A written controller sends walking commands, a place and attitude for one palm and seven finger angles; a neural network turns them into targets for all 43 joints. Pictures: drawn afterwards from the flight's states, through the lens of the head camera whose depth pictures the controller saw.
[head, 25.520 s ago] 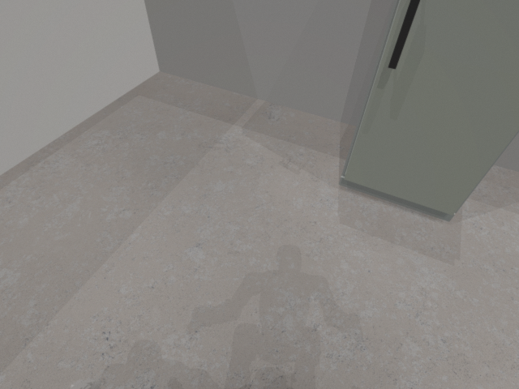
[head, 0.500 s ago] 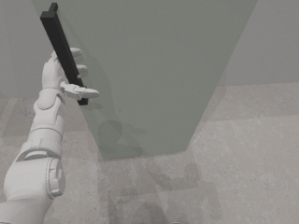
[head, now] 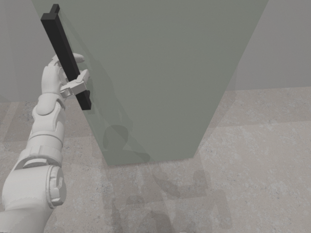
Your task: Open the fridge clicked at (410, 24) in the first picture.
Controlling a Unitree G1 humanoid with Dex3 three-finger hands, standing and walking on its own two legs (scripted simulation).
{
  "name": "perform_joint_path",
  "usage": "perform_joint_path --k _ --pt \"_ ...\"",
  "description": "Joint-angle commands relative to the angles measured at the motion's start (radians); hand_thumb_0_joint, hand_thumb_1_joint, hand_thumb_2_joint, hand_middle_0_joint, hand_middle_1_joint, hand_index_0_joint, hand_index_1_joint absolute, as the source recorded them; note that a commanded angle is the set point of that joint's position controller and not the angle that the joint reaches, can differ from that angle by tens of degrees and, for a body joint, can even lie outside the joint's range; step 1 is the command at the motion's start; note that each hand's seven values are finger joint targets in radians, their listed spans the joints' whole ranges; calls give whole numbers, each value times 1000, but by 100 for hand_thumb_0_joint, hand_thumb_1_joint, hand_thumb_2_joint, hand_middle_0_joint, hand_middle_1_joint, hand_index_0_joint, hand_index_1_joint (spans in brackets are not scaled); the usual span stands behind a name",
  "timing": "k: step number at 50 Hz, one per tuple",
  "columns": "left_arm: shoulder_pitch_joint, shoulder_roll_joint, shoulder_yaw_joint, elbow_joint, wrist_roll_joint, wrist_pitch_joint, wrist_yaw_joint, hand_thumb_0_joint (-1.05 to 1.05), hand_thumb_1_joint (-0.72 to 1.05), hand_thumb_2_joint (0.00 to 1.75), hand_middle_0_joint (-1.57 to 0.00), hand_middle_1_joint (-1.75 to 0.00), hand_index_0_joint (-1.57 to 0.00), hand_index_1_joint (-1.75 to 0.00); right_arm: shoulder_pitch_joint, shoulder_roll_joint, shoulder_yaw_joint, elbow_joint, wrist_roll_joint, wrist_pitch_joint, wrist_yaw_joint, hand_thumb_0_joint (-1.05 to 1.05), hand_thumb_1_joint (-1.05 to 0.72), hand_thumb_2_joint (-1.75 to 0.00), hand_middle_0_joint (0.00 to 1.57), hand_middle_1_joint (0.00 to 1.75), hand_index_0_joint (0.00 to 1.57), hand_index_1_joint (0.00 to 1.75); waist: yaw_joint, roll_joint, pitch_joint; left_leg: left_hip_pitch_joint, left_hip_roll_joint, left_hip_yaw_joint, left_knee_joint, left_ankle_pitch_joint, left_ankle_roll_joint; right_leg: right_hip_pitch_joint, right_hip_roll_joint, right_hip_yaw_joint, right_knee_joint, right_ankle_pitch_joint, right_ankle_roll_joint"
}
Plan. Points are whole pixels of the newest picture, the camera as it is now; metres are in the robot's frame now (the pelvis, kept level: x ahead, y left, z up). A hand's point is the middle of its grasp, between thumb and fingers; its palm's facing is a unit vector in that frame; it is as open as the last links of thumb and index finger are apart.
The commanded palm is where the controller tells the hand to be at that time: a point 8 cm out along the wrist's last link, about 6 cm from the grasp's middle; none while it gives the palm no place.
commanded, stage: grip the handle and tug to test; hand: left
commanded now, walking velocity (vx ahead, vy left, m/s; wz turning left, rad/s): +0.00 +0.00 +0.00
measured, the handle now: (73, 66) +0.52 +0.21 +0.13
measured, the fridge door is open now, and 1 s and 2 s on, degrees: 0 0 19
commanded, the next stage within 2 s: pull the door a little, standing still in 0.78 s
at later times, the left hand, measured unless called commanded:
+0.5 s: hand (81, 81) +0.47 +0.19 +0.13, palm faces +0.07 -1.00 +0.00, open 5.8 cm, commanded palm +0.43 +0.24 +0.13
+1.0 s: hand (80, 81) +0.47 +0.18 +0.13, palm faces +0.06 -1.00 +0.03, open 5.9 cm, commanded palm +0.42 +0.23 +0.13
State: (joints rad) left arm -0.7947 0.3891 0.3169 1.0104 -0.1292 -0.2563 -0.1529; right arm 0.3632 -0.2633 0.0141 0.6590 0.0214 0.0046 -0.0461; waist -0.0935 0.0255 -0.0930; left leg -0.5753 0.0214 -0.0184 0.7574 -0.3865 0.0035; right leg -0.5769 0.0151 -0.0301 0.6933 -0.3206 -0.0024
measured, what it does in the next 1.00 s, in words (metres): stands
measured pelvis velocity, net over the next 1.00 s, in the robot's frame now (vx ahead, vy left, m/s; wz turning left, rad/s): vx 0.03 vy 0.01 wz -0.03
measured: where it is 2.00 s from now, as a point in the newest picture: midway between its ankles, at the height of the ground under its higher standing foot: outside the picture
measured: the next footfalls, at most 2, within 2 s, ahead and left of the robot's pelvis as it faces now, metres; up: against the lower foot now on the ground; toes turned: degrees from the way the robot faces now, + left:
right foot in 1.72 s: +0.11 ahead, -0.07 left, +0.00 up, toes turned -4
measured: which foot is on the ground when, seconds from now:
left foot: down 0.00-1.00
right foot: down 0.00-1.00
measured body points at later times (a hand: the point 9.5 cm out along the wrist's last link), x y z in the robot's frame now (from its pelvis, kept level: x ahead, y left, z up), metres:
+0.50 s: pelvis +0.00 +0.00 +0.00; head +0.05 +0.00 +0.45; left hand +0.46 +0.24 +0.13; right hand +0.03 -0.27 -0.12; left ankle -0.01 +0.11 -0.71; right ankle +0.01 -0.12 -0.71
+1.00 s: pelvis +0.03 +0.01 +0.01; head +0.08 +0.01 +0.46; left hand +0.46 +0.24 +0.13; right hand +0.11 -0.25 -0.10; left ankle -0.01 +0.11 -0.71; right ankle +0.01 -0.12 -0.71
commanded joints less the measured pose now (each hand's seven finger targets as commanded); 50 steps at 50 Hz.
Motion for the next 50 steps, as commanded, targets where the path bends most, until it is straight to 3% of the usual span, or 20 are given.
perform_joint_path --k 1,4,10,13,15,18,20,22,30,31,38,39,40,42,44,45,46,47,49,50 --pt "-483 263 54 -211 -9 -71 1 0 90 90 -45 -140 -45 -140 80 -155 -52 -85 3 -28 -9 0 -90 -90 20 30 20 30 -9 34 -353 162 -24 -1 -81 316 21 200 16 4 -56 332 -16" --pt "-492 293 68 -178 -3 -72 -3 0 90 90 -45 -140 -45 -140 86 -157 -48 -84 2 -24 -13 0 -90 -90 20 30 20 30 -13 -2 -325 128 -25 -1 -85 287 24 210 14 6 -61 317 -15" --pt "-470 302 88 -187 -10 -79 -16 0 90 90 -45 -140 -45 -140 83 -152 -49 -98 2 -23 -15 0 -90 -90 20 30 20 30 0 35 -375 149 -26 3 -79 314 22 222 15 10 -53 341 -15" --pt "-457 315 96 -169 -15 -75 -20 0 90 90 -45 -140 -45 -140 81 -155 -46 -101 5 -21 -16 0 -90 -90 20 30 20 30 -1 0 -345 111 -26 9 -86 277 24 235 15 12 -61 327 -13" --pt "-487 310 81 -172 -10 -77 -22 0 90 90 -45 -140 -45 -140 82 -155 -46 -98 6 -20 -19 0 -90 -90 20 30 20 30 -13 25 -335 122 -24 6 -86 278 24 210 14 11 -61 318 -13" --pt "-478 289 70 -195 -10 -82 -18 0 90 90 -45 -140 -45 -140 82 -152 -48 -100 5 -23 -15 0 -90 -90 20 30 20 30 -5 60 -351 144 -24 6 -86 281 20 202 15 9 -60 304 -16" --pt "-416 312 104 -211 -16 -85 -14 0 90 90 -45 -140 -45 -140 83 -155 -52 -107 4 -24 -13 0 -90 -90 20 30 20 30 13 31 -387 146 -25 8 -85 303 22 235 16 11 -57 330 -16" --pt "-380 280 87 -233 -24 -80 -17 0 90 90 -45 -140 -45 -140 76 -153 -53 -114 6 -25 -10 0 -90 -90 20 30 20 30 18 20 -384 146 -24 13 -90 310 22 250 19 9 -59 345 -16" --pt "-196 292 121 -351 -43 -48 -21 0 90 90 -45 -140 -45 -140 51 -153 -57 -144 12 -20 -7 0 -90 -90 20 30 20 30 58 31 -372 156 -19 26 -109 376 21 313 20 6 -59 414 -23" --pt "-181 261 97 -373 -47 -39 -24 0 90 90 -45 -140 -45 -140 44 -150 -58 -148 14 -20 -6 0 -90 -90 20 30 20 30 53 42 -364 168 -18 31 -109 392 20 310 20 5 -62 428 -22" --pt "0 225 109 -501 -71 23 -24 0 90 90 -45 -140 -45 -140 23 -142 -65 -176 16 -12 -1 0 -90 -90 20 30 20 30 80 10 -356 197 -14 44 -118 514 20 375 19 2 -66 548 -19" --pt "28 252 133 -522 -73 29 -21 0 90 90 -45 -140 -45 -140 24 -144 -66 -179 17 -10 -3 0 -90 -90 20 30 20 30 90 0 -367 199 -11 42 -115 547 21 390 18 2 -61 562 -20" --pt "25 245 125 -549 -71 37 -19 0 90 90 -45 -140 -45 -140 14 -138 -65 -181 18 -8 -2 0 -90 -90 20 30 20 30 91 50 -369 217 -10 45 -117 574 18 386 15 6 -61 580 -19" --pt "49 212 107 -590 -73 54 -14 0 90 90 -45 -140 -45 -140 11 -132 -67 -186 17 -6 0 0 -90 -90 20 30 20 30 90 49 -380 248 -7 42 -114 628 15 385 17 1 -62 599 -18" --pt "84 207 112 -615 -77 66 -8 0 90 90 -45 -140 -45 -140 12 -132 -69 -187 15 -4 1 0 -90 -90 20 30 20 30 94 15 -374 254 -4 39 -112 678 16 403 17 0 -64 634 -19" --pt "16 203 94 -627 -71 73 -3 0 90 90 -45 -140 -45 -140 8 -132 -65 -180 15 -3 0 0 -90 -90 20 30 20 30 76 47 -367 265 -3 38 -112 680 13 381 14 1 -65 639 -16" --pt "-81 188 67 -605 -62 83 6 0 90 90 -45 -140 -45 -140 15 -133 -65 -163 13 1 -2 0 -90 -90 20 30 20 30 46 36 -341 267 -4 35 -107 659 14 350 16 -1 -70 628 -13" --pt "-109 140 36 -592 -61 91 12 0 90 90 -45 -140 -45 -140 18 -128 -68 -156 11 1 -1 0 -90 -90 20 30 20 30 37 29 -335 273 -5 32 -104 650 13 332 17 -4 -73 614 -12" --pt "-103 55 -25 -597 -58 98 25 0 90 90 -45 -140 -45 -140 23 -122 -71 -152 8 -3 3 0 -90 -90 20 30 20 30 32 20 -345 303 -3 26 -94 687 12 315 19 -12 -77 605 -13" --pt "-69 66 -10 -597 -54 101 32 0 90 90 -45 -140 -45 -140 23 -121 -76 -147 7 -4 5 0 -90 -90 20 30 20 30 43 38 -373 323 0 23 -89 726 9 315 17 -11 -70 619 -13"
